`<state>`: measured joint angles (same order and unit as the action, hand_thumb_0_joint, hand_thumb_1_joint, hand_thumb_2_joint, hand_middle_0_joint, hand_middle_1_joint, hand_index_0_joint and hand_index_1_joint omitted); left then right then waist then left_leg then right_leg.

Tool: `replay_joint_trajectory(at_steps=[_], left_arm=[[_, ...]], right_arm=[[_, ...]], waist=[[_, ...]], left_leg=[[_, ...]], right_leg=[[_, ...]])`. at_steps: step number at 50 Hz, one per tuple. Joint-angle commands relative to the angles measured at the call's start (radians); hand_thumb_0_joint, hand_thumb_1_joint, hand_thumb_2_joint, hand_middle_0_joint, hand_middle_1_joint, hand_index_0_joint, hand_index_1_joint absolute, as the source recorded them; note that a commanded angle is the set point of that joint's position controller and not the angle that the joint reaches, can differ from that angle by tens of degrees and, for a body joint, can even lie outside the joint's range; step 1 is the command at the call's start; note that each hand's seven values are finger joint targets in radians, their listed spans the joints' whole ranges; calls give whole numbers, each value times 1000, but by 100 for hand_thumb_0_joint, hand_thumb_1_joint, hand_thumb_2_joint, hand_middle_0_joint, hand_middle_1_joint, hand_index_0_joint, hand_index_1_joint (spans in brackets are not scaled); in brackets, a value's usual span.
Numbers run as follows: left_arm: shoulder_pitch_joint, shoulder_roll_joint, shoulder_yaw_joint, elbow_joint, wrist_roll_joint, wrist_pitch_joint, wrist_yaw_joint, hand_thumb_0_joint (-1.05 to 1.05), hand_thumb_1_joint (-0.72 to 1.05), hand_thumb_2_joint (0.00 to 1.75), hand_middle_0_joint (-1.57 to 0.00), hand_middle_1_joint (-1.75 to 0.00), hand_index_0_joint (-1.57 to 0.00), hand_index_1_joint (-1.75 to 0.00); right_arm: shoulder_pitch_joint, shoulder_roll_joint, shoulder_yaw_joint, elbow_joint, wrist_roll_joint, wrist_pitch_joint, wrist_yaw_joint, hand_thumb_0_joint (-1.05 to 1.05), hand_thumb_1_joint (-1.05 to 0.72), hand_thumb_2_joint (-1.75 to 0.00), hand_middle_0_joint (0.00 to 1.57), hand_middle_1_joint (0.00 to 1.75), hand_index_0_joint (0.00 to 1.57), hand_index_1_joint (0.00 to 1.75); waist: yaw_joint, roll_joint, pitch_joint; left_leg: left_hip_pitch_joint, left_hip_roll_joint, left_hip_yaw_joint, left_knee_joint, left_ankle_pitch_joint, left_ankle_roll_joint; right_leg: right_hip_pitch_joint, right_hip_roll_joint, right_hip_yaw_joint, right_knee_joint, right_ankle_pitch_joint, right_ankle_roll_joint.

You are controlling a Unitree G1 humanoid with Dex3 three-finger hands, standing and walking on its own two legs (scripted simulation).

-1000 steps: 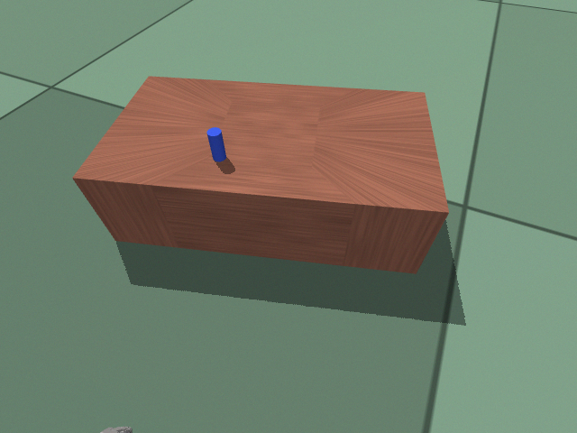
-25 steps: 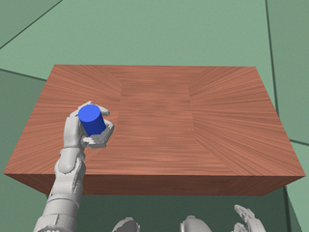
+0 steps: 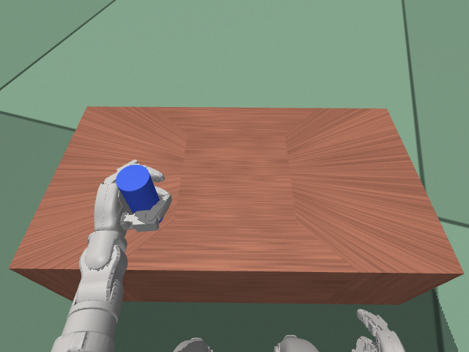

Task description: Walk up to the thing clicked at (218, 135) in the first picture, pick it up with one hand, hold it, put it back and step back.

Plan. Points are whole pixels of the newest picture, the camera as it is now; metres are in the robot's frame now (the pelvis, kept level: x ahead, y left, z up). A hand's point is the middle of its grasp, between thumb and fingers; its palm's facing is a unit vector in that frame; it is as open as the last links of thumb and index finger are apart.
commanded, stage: hold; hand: left
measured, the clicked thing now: (142, 198) +0.34 +0.18 +0.06
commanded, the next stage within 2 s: none
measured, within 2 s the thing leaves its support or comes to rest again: neither
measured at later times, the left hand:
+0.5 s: hand (144, 202) +0.33 +0.17 +0.06, palm faces +0.05 -1.00 +0.00, open 6.7 cm
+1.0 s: hand (143, 202) +0.33 +0.17 +0.06, palm faces +0.05 -1.00 +0.00, open 6.7 cm
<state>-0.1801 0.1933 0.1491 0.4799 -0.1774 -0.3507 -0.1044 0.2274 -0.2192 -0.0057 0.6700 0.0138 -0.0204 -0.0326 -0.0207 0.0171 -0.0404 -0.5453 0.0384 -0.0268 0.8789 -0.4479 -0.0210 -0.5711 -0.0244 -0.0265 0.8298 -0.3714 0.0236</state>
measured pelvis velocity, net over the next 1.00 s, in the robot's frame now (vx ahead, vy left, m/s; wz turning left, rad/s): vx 0.00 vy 0.01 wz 0.00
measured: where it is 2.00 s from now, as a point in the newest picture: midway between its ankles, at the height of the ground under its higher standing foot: outside the picture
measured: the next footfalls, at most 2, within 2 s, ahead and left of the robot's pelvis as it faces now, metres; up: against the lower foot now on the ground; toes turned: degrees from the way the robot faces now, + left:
none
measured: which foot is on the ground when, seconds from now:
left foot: down 0.00-1.00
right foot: down 0.00-1.00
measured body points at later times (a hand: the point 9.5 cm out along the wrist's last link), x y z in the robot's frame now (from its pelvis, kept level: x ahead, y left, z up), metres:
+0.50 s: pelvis +0.00 +0.00 +0.00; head +0.03 +0.01 +0.45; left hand +0.33 +0.23 +0.06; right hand +0.13 -0.24 -0.10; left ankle +0.00 +0.13 -0.70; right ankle +0.03 -0.14 -0.70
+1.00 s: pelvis +0.00 +0.01 +0.00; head +0.04 +0.01 +0.45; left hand +0.32 +0.23 +0.06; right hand +0.13 -0.23 -0.10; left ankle +0.00 +0.13 -0.70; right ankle +0.03 -0.14 -0.70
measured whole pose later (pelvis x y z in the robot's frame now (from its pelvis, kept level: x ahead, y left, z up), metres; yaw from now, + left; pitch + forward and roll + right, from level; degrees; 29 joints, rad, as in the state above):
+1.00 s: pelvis +0.00 +0.01 +0.00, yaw +0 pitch +5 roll -1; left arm -0.17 0.19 0.14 0.45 -0.18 -0.34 -0.11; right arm 0.23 -0.21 0.00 0.67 0.02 -0.04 -0.03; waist -0.01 0.01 -0.03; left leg -0.51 0.03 -0.02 0.85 -0.44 -0.01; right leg -0.53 -0.03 -0.02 0.80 -0.36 0.03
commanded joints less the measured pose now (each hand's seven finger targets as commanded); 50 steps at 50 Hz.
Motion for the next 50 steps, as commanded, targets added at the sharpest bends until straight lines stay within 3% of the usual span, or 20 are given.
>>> replay_joint_trajectory(at_steps=[1,9,11,12,14,17,19,20,21,22,24,26,30,34,35,38,41,46,49,50], left_arm=[[-276,141,60,-226,-19,-80,-11,0,62,129,-135,-144,-137,-142],[-269,136,57,-274,-32,-82,-18,0,59,129,-135,-145,-137,-143],[-261,118,40,-253,-29,-77,-18,0,60,128,-134,-143,-136,-141],[-289,138,56,-262,-27,-81,-18,0,61,130,-134,-144,-136,-143],[-326,155,53,-313,-20,-87,-19,0,62,130,-134,-144,-136,-143],[-283,130,43,-267,-26,-75,-19,0,63,130,-135,-145,-137,-144],[-332,165,63,-290,-23,-77,-17,0,61,130,-136,-145,-138,-144],[-315,158,51,-282,-19,-73,-19,0,59,129,-135,-145,-137,-143],[-296,133,46,-234,-23,-66,-18,0,59,129,-135,-145,-138,-144],[-268,134,59,-233,-26,-66,-16,0,59,130,-136,-146,-138,-145],[-298,135,48,-241,-24,-69,-19,0,60,131,-135,-145,-137,-144],[-281,150,70,-232,-27,-66,-20,0,59,131,-137,-147,-139,-146],[-290,134,47,-259,-28,-73,-23,0,56,130,-136,-146,-138,-145],[-284,148,60,-272,-24,-80,-16,0,60,130,-134,-144,-136,-143],[-269,118,35,-259,-25,-79,-19,0,58,130,-134,-145,-136,-144],[-311,163,62,-317,-21,-84,-10,0,60,129,-134,-144,-136,-143],[-274,120,33,-269,-25,-79,-11,0,56,129,-134,-144,-136,-143],[-323,142,38,-299,-18,-77,-7,0,55,130,-134,-145,-136,-144],[-292,117,26,-283,-23,-72,-7,0,53,131,-135,-146,-137,-146],[-279,136,47,-256,-21,-68,-4,0,53,130,-135,-146,-137,-145]], right_arm=[[-44,-134,-48,-129,-1,-47,-13,0,-89,-90,20,30,20,30],[-28,-131,-46,-124,2,-56,-17,0,-90,-90,20,30,20,30],[-28,-137,-50,-125,1,-55,-16,0,-89,-90,20,30,20,30],[-33,-137,-51,-123,1,-56,-17,0,-89,-90,20,30,20,30],[-35,-138,-53,-128,1,-57,-19,0,-89,-90,20,30,20,30],[-42,-136,-49,-130,2,-59,-22,0,-89,-90,20,30,20,30],[-36,-137,-49,-122,3,-62,-21,0,-89,-90,20,30,20,30],[-27,-132,-46,-120,0,-61,-22,0,-89,-90,20,30,20,30],[-27,-135,-48,-121,1,-61,-21,0,-89,-90,20,30,20,30],[-32,-137,-49,-122,2,-60,-22,0,-89,-90,20,30,20,30],[-31,-137,-49,-119,0,-61,-20,0,-89,-90,20,30,20,30],[-24,-140,-52,-122,1,-61,-19,0,-89,-90,20,30,20,30],[-26,-136,-50,-126,1,-64,-15,0,-89,-90,20,30,20,30],[-39,-133,-47,-131,3,-65,-17,0,-89,-90,20,30,20,30],[-34,-130,-45,-125,2,-65,-16,0,-89,-90,20,30,20,30],[-24,-139,-52,-122,2,-66,-15,0,-89,-90,20,30,20,30],[-24,-134,-50,-121,1,-69,-13,0,-90,-90,20,30,20,30],[-21,-135,-50,-119,1,-67,-14,0,-89,-90,20,30,20,30],[-30,-132,-49,-123,3,-67,-13,0,-90,-90,20,30,20,30],[-20,-137,-52,-118,3,-66,-15,0,-90,-90,20,30,20,30]], waist=[[-1,-8,-246],[-3,5,-294],[-8,-26,-255],[-5,-16,-245],[-7,6,-308],[-5,-10,-257],[-3,16,-269],[-6,24,-296],[-11,-3,-259],[-3,-8,-255],[-3,3,-247],[3,2,-277],[-1,1,-270],[4,1,-265],[-5,5,-260],[8,42,-289],[-5,19,-274],[-1,23,-287],[-1,2,-267],[-2,-10,-269]], left_leg=[[53,-34,28,-147,196,25],[101,-31,22,-143,280,19],[81,-27,18,-149,260,21],[72,-31,21,-149,230,23],[104,-32,22,-156,225,23],[89,-32,19,-167,200,23],[95,-30,18,-169,213,21],[113,-30,18,-163,246,19],[97,-30,20,-160,244,21],[99,-29,20,-164,244,21],[92,-26,13,-168,256,16],[95,-29,16,-165,250,18],[96,-29,18,-165,262,19],[93,-32,22,-171,223,21],[102,-30,19,-167,237,19],[121,-28,11,-174,248,12],[112,-25,7,-168,286,10],[120,-28,10,-173,255,13],[115,-30,13,-172,263,16],[113,-30,14,-166,279,18]], right_leg=[[171,23,-4,-120,198,-28],[195,26,-9,-108,269,-30],[180,29,-14,-113,249,-30],[174,26,-10,-119,224,-28],[191,23,-5,-120,221,-29],[182,26,-10,-134,197,-28],[187,26,-10,-129,208,-30],[202,26,-10,-125,236,-30],[192,27,-11,-126,237,-30],[188,27,-12,-125,235,-30],[182,29,-18,-119,235,-34],[201,27,-15,-125,230,-33],[195,27,-14,-122,246,-32],[197,26,-12,-131,214,-32],[186,28,-13,-127,225,-31],[190,28,-18,-122,223,-36],[192,29,-20,-112,254,-36],[195,27,-16,-124,231,-34],[204,26,-17,-130,243,-31],[210,25,-16,-131,259,-30]])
